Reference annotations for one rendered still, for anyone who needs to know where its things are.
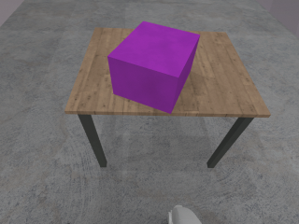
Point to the table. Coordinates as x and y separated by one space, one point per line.
218 85

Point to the carton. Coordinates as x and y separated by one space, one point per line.
151 65

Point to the right robot thigh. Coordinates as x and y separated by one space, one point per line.
182 215

